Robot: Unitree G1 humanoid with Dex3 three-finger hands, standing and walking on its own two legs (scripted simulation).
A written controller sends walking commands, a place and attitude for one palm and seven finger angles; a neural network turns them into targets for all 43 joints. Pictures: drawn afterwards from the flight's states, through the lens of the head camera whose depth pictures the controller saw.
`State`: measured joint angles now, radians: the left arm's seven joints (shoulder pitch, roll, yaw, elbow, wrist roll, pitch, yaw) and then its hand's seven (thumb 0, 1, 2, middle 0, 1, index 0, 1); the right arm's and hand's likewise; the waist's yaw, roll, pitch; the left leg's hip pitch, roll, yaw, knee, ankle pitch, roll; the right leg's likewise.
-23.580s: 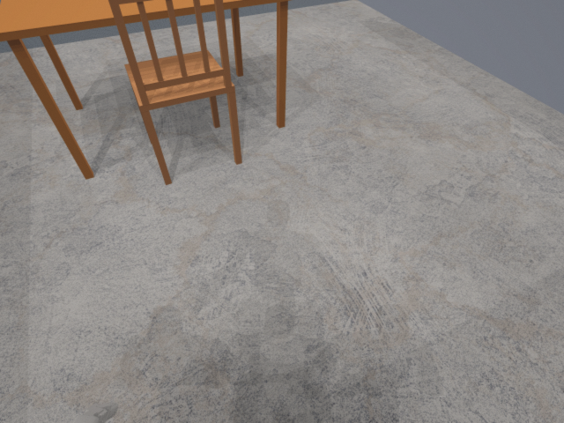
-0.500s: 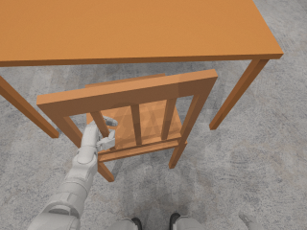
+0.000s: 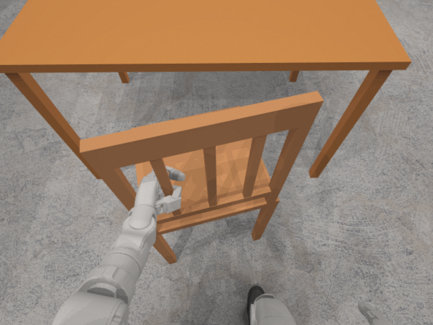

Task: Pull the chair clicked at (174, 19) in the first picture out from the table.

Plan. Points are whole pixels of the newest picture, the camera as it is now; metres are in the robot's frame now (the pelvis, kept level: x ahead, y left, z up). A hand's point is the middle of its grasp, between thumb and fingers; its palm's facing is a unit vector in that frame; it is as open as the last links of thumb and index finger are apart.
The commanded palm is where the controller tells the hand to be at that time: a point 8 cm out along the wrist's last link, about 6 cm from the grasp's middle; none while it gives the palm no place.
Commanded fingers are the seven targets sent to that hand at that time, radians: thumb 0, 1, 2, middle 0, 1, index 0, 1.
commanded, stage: step backward, pulling the chair out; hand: left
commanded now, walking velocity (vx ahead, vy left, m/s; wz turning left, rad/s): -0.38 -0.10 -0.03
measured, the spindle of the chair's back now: (211, 179) +0.41 +0.01 -0.07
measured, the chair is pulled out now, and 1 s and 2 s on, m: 0.16 0.28 0.44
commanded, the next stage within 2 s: none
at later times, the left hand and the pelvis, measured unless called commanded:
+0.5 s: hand (168, 235) +0.29 +0.09 -0.06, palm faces -0.13 -0.98 -0.17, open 5.2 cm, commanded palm +0.28 +0.15 -0.05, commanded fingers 0.00 0.90 0.90 -0.50 -1.45 -0.50 -1.45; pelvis -0.07 +0.02 +0.00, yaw -4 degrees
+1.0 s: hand (162, 258) +0.24 +0.10 -0.06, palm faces -0.16 -0.97 -0.17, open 5.2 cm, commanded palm +0.23 +0.16 -0.05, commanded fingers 0.00 0.90 0.90 -0.50 -1.45 -0.50 -1.45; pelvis -0.12 +0.03 +0.00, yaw -4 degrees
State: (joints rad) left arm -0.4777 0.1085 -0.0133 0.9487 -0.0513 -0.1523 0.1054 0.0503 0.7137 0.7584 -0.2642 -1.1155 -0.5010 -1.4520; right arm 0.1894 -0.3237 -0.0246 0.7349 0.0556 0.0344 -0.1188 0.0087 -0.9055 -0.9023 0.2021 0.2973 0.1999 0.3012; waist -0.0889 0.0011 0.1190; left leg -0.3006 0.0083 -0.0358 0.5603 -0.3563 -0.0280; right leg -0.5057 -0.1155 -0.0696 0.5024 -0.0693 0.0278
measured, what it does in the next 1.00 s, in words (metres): walks backwards: right foot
